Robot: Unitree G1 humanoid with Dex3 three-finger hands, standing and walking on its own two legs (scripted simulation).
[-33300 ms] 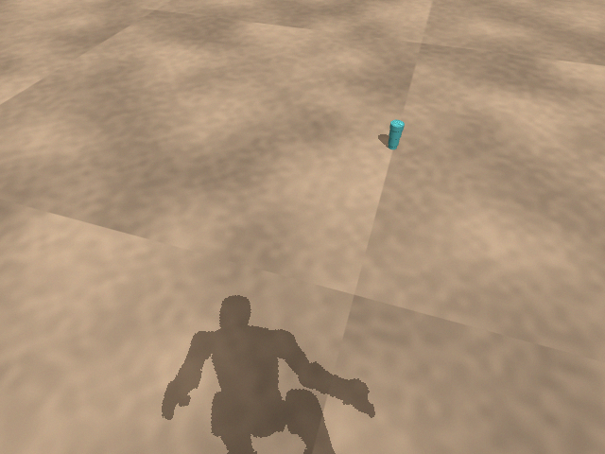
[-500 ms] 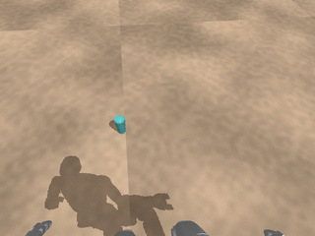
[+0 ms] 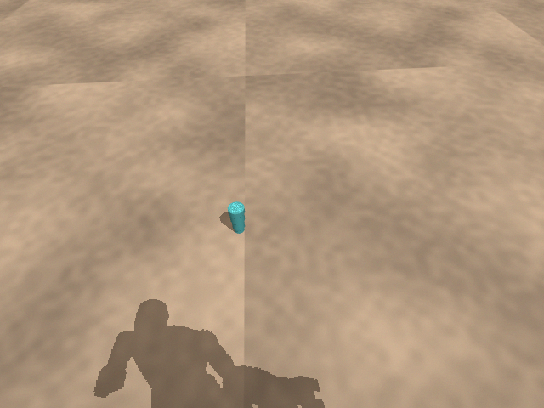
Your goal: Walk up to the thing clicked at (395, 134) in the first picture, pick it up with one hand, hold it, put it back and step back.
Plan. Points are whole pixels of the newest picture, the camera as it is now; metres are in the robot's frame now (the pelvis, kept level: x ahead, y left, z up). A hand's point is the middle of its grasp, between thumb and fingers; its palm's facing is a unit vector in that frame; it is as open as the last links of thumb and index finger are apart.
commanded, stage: step back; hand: left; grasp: from the side
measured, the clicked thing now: (237, 219) +1.01 +0.20 -0.68
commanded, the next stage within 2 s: stand in 0.80 s
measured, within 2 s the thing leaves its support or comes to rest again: neither
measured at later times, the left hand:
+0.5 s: hand out of the picture +0.09 +0.27 -0.14, palm faces +0.01 -0.93 -0.37, open 7.4 cm
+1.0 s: hand (120, 406) +0.17 +0.26 -0.13, palm faces -0.03 -0.94 -0.34, open 7.4 cm
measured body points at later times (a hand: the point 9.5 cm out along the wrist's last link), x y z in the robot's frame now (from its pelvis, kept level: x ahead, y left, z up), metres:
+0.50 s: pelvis +0.03 +0.00 +0.00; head +0.05 +0.00 +0.45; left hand +0.09 +0.32 -0.12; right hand +0.11 -0.32 -0.12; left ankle +0.08 +0.14 -0.72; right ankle +0.04 -0.12 -0.72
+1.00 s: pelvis +0.06 +0.01 +0.02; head +0.07 +0.02 +0.47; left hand +0.17 +0.31 -0.10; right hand +0.17 -0.28 -0.10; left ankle +0.08 +0.14 -0.72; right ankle +0.04 -0.12 -0.72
